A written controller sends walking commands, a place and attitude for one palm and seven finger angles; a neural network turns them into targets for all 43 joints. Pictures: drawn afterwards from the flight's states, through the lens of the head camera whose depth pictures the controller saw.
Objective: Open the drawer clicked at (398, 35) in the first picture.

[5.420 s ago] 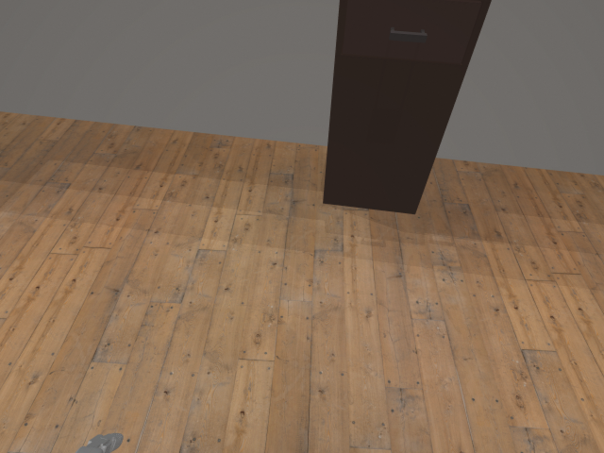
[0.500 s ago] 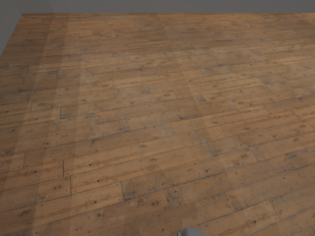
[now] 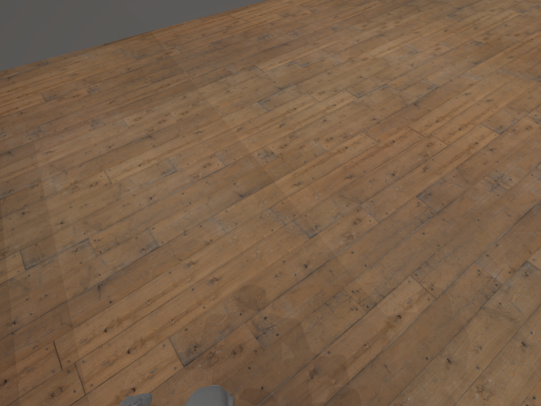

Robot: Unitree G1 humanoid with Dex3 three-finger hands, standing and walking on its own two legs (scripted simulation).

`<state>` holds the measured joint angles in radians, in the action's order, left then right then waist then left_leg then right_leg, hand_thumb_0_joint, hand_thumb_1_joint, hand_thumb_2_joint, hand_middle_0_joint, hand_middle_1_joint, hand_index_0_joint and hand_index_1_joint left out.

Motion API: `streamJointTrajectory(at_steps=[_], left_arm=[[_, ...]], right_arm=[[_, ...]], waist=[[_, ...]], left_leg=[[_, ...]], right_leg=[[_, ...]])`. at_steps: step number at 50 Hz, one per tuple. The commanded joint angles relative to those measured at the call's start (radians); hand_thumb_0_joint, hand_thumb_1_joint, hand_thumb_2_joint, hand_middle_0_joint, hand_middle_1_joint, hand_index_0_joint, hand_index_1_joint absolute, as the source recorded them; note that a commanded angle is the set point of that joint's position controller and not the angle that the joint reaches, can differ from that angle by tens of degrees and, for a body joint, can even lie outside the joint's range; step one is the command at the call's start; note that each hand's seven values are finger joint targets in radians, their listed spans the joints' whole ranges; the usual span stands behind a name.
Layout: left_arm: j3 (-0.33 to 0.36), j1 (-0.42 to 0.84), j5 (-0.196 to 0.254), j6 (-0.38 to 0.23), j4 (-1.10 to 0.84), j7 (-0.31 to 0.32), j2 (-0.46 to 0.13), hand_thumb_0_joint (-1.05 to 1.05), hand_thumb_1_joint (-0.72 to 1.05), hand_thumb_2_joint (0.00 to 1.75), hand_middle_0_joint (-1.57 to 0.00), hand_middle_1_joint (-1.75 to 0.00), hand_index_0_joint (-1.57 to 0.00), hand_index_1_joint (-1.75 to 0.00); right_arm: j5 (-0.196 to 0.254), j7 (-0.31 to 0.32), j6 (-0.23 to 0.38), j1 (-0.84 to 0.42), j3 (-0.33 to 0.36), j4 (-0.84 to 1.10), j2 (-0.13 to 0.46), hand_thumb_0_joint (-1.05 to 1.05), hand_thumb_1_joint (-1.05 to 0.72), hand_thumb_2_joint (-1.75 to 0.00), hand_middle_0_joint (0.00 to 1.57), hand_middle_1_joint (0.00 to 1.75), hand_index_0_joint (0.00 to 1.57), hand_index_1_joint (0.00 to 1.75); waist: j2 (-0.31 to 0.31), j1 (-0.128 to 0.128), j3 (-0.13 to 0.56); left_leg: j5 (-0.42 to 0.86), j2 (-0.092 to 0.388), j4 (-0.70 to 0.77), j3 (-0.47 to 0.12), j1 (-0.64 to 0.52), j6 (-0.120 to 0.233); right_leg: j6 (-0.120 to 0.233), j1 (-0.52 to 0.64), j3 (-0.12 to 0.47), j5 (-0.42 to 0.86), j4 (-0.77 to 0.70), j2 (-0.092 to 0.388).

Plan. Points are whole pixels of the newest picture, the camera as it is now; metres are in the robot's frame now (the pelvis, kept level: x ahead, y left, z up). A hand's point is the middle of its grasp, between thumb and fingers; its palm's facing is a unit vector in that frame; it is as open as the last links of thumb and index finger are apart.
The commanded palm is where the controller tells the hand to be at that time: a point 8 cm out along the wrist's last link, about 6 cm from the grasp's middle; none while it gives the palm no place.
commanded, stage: walk to a spot facing it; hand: left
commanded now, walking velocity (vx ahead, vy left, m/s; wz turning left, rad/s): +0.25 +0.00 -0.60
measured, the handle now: out of the picture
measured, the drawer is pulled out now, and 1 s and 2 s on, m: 0.00 0.00 0.00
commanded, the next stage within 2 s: turn to face it in 0.58 s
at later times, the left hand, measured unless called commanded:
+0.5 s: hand (166, 361) +0.21 +0.21 -0.17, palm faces -0.28 -0.94 -0.18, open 7.4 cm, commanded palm none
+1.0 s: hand (259, 284) +0.36 +0.05 -0.16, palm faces -0.39 -0.91 -0.15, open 7.4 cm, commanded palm none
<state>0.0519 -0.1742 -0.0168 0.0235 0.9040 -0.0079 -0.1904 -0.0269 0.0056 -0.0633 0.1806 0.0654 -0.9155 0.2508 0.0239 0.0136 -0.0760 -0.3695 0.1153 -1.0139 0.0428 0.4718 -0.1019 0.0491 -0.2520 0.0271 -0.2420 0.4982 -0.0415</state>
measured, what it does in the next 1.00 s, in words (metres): walks ahead, turning right: left foot, then right foot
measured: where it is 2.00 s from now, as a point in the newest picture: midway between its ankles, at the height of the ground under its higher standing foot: outside the picture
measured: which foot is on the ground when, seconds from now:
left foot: up 0.00-0.18, down 0.20-0.66, up 0.68-1.00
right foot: down 0.00-0.20, up 0.22-0.64, down 0.66-1.00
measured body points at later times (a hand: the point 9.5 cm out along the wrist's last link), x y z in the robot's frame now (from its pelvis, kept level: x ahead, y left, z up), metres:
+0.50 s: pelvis +0.09 +0.03 +0.01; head +0.13 +0.05 +0.45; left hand +0.23 +0.26 -0.15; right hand +0.00 -0.19 -0.13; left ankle +0.04 +0.15 -0.74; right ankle +0.09 -0.13 -0.66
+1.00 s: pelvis +0.18 -0.05 -0.01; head +0.20 -0.05 +0.44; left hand +0.38 +0.10 -0.15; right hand +0.13 -0.27 -0.16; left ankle +0.25 +0.06 -0.71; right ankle +0.16 -0.13 -0.74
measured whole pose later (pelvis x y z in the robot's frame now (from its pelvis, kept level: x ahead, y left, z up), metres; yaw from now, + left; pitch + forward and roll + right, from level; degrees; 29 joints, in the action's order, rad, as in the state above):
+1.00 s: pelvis +0.18 -0.05 -0.01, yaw -21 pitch -1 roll -1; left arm 0.01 -0.10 -0.02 0.00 0.95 0.01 -0.13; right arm -0.01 0.01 -0.04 0.25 0.03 -0.98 0.17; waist 0.01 0.05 -0.04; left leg -0.39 0.11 -0.87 0.09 0.42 -0.05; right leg 0.05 -0.23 -0.21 -0.29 0.55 0.02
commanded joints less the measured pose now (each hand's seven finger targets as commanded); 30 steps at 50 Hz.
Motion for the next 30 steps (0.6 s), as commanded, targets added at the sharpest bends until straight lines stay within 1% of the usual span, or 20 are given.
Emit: streamJointTrajectory(at_steps=[1,4,5,6,7,8,9,10,11,12,14,15,16,18,19,21,25,27,29,30], left_arm=[[0.062,-0.063,-0.003,-0.025,-0.05,0.011,-0.236,0.0,0.9,0.9,-0.2,-0.3,-0.2,-0.3],[0.065,-0.057,-0.007,-0.028,-0.049,0.008,-0.243,0.0,0.9,0.9,-0.2,-0.3,-0.2,-0.3],[0.065,-0.049,-0.007,-0.027,-0.052,0.006,-0.245,0.0,0.9,0.9,-0.2,-0.3,-0.2,-0.3],[0.066,-0.034,-0.006,-0.026,-0.056,0.006,-0.239,0.0,0.9,0.9,-0.2,-0.3,-0.2,-0.3],[0.066,-0.013,-0.002,-0.024,-0.058,0.004,-0.234,0.0,0.9,0.9,-0.2,-0.3,-0.2,-0.3],[0.059,0.011,0.004,-0.021,-0.066,0.001,-0.207,0.0,0.9,0.9,-0.2,-0.3,-0.2,-0.3],[0.044,0.005,0.009,-0.02,-0.081,-0.005,-0.139,0.0,0.9,0.9,-0.2,-0.3,-0.2,-0.3],[0.04,0.018,0.011,-0.022,-0.107,-0.014,-0.098,0.0,0.9,0.9,-0.2,-0.3,-0.2,-0.3],[0.053,0.069,-0.005,-0.02,-0.118,-0.02,-0.144,0.0,0.9,0.9,-0.2,-0.3,-0.2,-0.3],[0.065,0.027,-0.012,-0.016,-0.097,-0.029,-0.161,0.0,0.9,0.9,-0.2,-0.3,-0.2,-0.3],[0.068,-0.004,-0.018,-0.011,-0.051,-0.048,-0.148,0.0,0.9,0.9,-0.2,-0.3,-0.2,-0.3],[0.066,-0.02,-0.018,-0.007,-0.043,-0.05,-0.124,0.0,0.9,0.9,-0.2,-0.3,-0.2,-0.3],[0.061,-0.027,-0.017,-0.005,-0.038,-0.05,-0.11,0.0,0.9,0.9,-0.2,-0.3,-0.2,-0.3],[0.05,-0.011,-0.016,-0.003,-0.038,-0.047,-0.084,0.0,0.9,0.9,-0.2,-0.3,-0.2,-0.3],[0.048,-0.005,-0.013,-0.001,-0.037,-0.045,-0.076,0.0,0.9,0.9,-0.2,-0.3,-0.2,-0.3],[0.04,0.025,-0.01,0.006,-0.046,-0.043,-0.063,0.0,0.9,0.9,-0.2,-0.3,-0.2,-0.3],[0.03,0.116,-0.007,0.008,-0.072,-0.042,-0.048,0.0,0.9,0.9,-0.2,-0.3,-0.2,-0.3],[0.026,0.138,-0.005,0.001,-0.077,-0.039,-0.048,0.0,0.9,0.9,-0.2,-0.3,-0.2,-0.3],[0.028,0.11,-0.008,-0.008,-0.072,-0.033,-0.063,0.0,0.9,0.9,-0.2,-0.3,-0.2,-0.3],[0.033,0.054,-0.01,-0.016,-0.06,-0.031,-0.074,0.0,0.9,0.9,-0.2,-0.3,-0.2,-0.3]], right_arm=[[0.0,-0.006,0.043,-0.065,0.019,0.103,0.083,0.0,-0.9,-0.9,0.2,0.3,0.2,0.3],[0.008,-0.008,0.058,-0.071,0.02,0.117,0.075,0.0,-0.9,-0.9,0.2,0.3,0.2,0.3],[0.01,-0.006,0.062,-0.059,0.018,0.115,0.069,0.0,-0.9,-0.9,0.2,0.3,0.2,0.3],[0.011,-0.003,0.07,-0.023,0.017,0.107,0.065,0.0,-0.9,-0.9,0.2,0.3,0.2,0.3],[0.012,0.002,0.076,0.037,0.015,0.087,0.063,0.0,-0.9,-0.9,0.2,0.3,0.2,0.3],[0.014,0.011,0.086,0.115,0.016,0.061,0.081,0.0,-0.9,-0.9,0.2,0.3,0.2,0.3],[0.008,0.02,0.093,0.188,0.029,0.04,0.156,0.0,-0.9,-0.9,0.2,0.3,0.2,0.3],[-0.003,0.02,0.091,0.237,0.046,0.044,0.245,0.0,-0.9,-0.9,0.2,0.3,0.2,0.3],[-0.002,0.02,0.088,0.206,0.039,0.053,0.241,0.0,-0.9,-0.9,0.2,0.3,0.2,0.3],[-0.003,0.016,0.092,0.129,0.021,0.07,0.179,0.0,-0.9,-0.9,0.2,0.3,0.2,0.3],[0.001,0.021,0.107,0.071,0.001,0.074,0.12,0.0,-0.9,-0.9,0.2,0.3,0.2,0.3],[0.001,0.022,0.112,0.079,-0.001,0.069,0.109,0.0,-0.9,-0.9,0.2,0.3,0.2,0.3],[0.003,0.023,0.117,0.105,-0.003,0.059,0.098,0.0,-0.9,-0.9,0.2,0.3,0.2,0.3],[0.007,0.027,0.122,0.175,-0.005,0.026,0.085,0.0,-0.9,-0.9,0.2,0.3,0.2,0.3],[0.008,0.029,0.121,0.194,-0.006,0.015,0.076,0.0,-0.9,-0.9,0.2,0.3,0.2,0.3],[0.007,0.028,0.118,0.222,-0.003,-0.007,0.081,0.0,-0.9,-0.9,0.2,0.3,0.2,0.3],[0.0,0.026,0.106,0.245,0.006,-0.034,0.08,0.0,-0.9,-0.9,0.2,0.3,0.2,0.3],[-0.002,0.023,0.099,0.246,0.015,-0.044,0.093,0.0,-0.9,-0.9,0.2,0.3,0.2,0.3],[0.002,0.02,0.094,0.253,0.028,-0.052,0.11,0.0,-0.9,-0.9,0.2,0.3,0.2,0.3],[0.007,0.019,0.093,0.233,0.033,-0.045,0.12,0.0,-0.9,-0.9,0.2,0.3,0.2,0.3]], waist=[[-0.163,-0.058,0.079],[-0.176,-0.058,0.057],[-0.184,-0.052,0.052],[-0.18,-0.034,0.06],[-0.172,-0.004,0.077],[-0.116,0.034,0.101],[0.114,0.067,0.143],[0.343,0.088,0.1],[0.23,0.083,0.003],[0.158,0.026,-0.035],[0.131,-0.005,-0.032],[0.13,-0.011,-0.043],[0.107,-0.009,-0.023],[0.111,0.003,-0.01],[0.114,0.004,-0.007],[0.124,0.008,-0.01],[0.176,0.034,-0.025],[0.184,0.042,-0.023],[0.185,0.028,0.024],[0.176,-0.005,0.062]], left_leg=[[-0.035,-0.02,0.112,-0.002,0.061,0.004],[-0.076,-0.047,0.234,-0.01,-0.029,0.024],[-0.083,-0.064,0.287,-0.005,-0.083,0.031],[-0.063,-0.078,0.376,-0.002,-0.152,0.039],[0.01,-0.095,0.479,0.019,-0.276,0.044],[0.064,-0.079,0.61,0.016,-0.45,0.052],[-0.083,0.11,0.724,-0.162,-0.614,0.08],[-0.317,0.358,0.854,-0.465,-0.594,0.154],[-0.405,0.423,0.914,-0.5,-0.421,0.203],[-0.354,0.357,0.923,-0.406,-0.352,0.191],[-0.161,0.259,0.882,-0.21,-0.33,0.137],[-0.059,0.233,0.869,-0.129,-0.332,0.131],[0.05,0.214,0.847,-0.075,-0.368,0.136],[0.356,0.198,0.781,0.01,-0.438,0.147],[0.494,0.202,0.754,0.047,-0.459,0.15],[0.627,0.209,0.726,0.096,-0.484,0.17],[0.694,0.21,0.681,0.177,-0.479,0.183],[0.75,0.224,0.633,0.201,-0.495,0.185],[0.901,0.234,0.539,0.221,-0.518,0.174],[0.942,0.234,0.459,0.24,-0.51,0.16]], right_leg=[[0.132,0.101,0.363,-0.138,-0.246,0.251],[0.139,0.03,0.422,-0.193,-0.25,0.257],[0.135,-0.005,0.426,-0.189,-0.243,0.243],[0.123,-0.03,0.423,-0.156,-0.214,0.221],[0.095,-0.091,0.397,-0.162,-0.17,0.184],[0.051,-0.195,0.348,-0.176,-0.081,0.12],[-0.001,-0.356,0.228,-0.254,0.122,0.01],[-0.055,-0.507,0.054,-0.364,0.395,-0.057],[-0.062,-0.5,0.063,-0.294,0.521,0.04],[-0.071,-0.469,0.051,-0.203,0.581,0.063],[-0.082,-0.441,0.009,-0.096,0.656,0.088],[-0.09,-0.437,-0.002,-0.053,0.684,0.093],[-0.096,-0.442,-0.011,-0.024,0.696,0.093],[-0.107,-0.464,-0.041,-0.018,0.686,0.096],[-0.112,-0.471,-0.055,-0.02,0.675,0.099],[-0.118,-0.474,-0.082,-0.016,0.625,0.105],[-0.113,-0.413,-0.139,-0.013,0.408,0.11],[-0.095,-0.353,-0.169,-0.037,0.296,0.087],[-0.071,-0.259,-0.198,-0.048,0.21,0.047],[-0.058,-0.17,-0.198,-0.013,0.15,0.034]])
